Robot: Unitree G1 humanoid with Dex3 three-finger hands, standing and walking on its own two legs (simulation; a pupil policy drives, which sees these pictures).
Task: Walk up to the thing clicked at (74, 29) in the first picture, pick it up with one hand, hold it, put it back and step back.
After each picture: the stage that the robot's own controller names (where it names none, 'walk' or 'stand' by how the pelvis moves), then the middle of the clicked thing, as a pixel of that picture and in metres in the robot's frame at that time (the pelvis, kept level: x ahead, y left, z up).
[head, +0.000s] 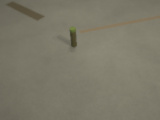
stand; (73, 37) +1.44 +0.13 -0.66
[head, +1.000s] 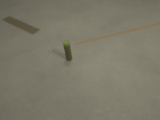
walk; (67, 50) +1.29 +0.31 -0.65
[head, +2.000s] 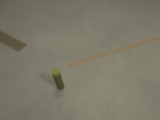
walk; (58, 79) +0.84 +0.34 -0.65
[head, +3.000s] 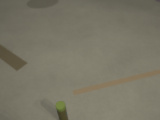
walk; (62, 113) +0.57 +0.22 -0.64
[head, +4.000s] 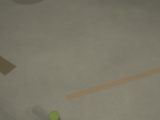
stand; out of the picture +0.46 +0.22 -0.65
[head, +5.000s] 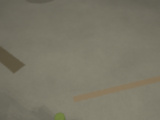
stand; out of the picture +0.45 +0.20 -0.65
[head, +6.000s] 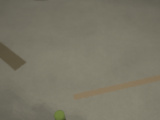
stand; out of the picture +0.45 +0.20 -0.65
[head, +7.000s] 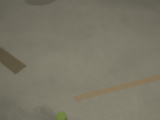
stand; out of the picture +0.47 +0.19 -0.66
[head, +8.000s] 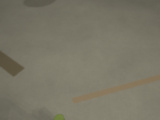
stand; out of the picture +0.46 +0.21 -0.66
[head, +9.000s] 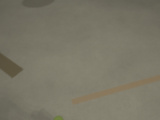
go down; out of the picture +0.44 +0.21 -0.66
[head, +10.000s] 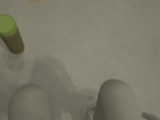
go down; (11, 37) +0.52 +0.26 -0.26
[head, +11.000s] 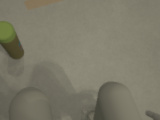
approach; (11, 43) +0.51 +0.28 -0.27
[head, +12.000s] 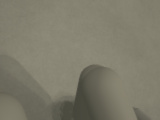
close in; out of the picture +0.48 +0.33 -0.17
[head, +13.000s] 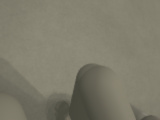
lift; out of the picture +0.47 +0.33 -0.16
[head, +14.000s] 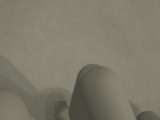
lift; out of the picture +0.42 +0.32 -0.16
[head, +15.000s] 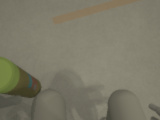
lift; (18, 82) +0.32 +0.23 -0.01
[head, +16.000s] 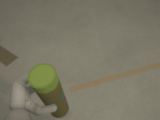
hold; (52, 95) +0.30 +0.12 +0.04
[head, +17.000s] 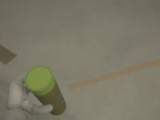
hold; (50, 95) +0.31 +0.13 +0.02
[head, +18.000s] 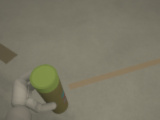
crouch; (53, 93) +0.32 +0.12 +0.02
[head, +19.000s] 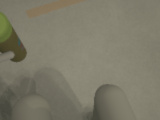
crouch; (7, 42) +0.47 +0.21 -0.06
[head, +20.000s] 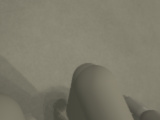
lower; out of the picture +0.43 +0.31 -0.17
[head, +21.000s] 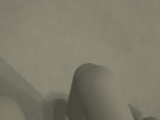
lower; out of the picture +0.44 +0.32 -0.17
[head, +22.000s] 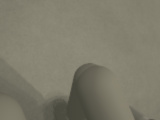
lower; out of the picture +0.44 +0.32 -0.17
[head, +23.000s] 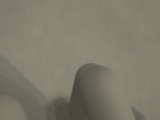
lower; out of the picture +0.44 +0.32 -0.16
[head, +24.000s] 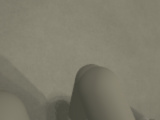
loosen; out of the picture +0.44 +0.30 -0.17
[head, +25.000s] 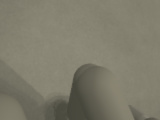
withdraw; out of the picture +0.44 +0.31 -0.17
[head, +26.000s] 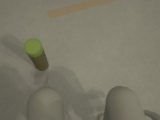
walk; (38, 57) +0.49 +0.24 -0.29
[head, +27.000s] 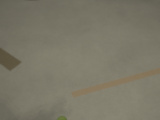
stand; out of the picture +0.41 +0.16 -0.60
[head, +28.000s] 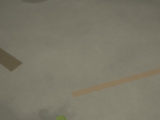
stand; out of the picture +0.43 +0.18 -0.60
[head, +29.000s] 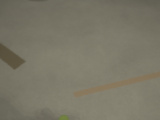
stand; out of the picture +0.42 +0.16 -0.63
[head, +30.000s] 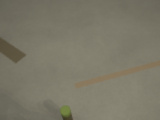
walk; (67, 116) +0.46 +0.16 -0.65
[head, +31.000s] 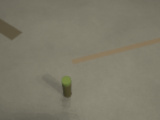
walk; (67, 87) +0.61 +0.13 -0.63
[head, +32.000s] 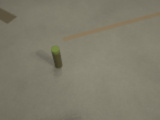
walk; (57, 57) +0.87 +0.26 -0.63
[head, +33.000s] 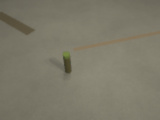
stand; (67, 63) +1.05 +0.20 -0.65
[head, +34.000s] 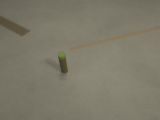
stand; (63, 63) +1.04 +0.23 -0.66
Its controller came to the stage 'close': yes
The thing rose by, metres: 0.67
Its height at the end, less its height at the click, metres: +0.00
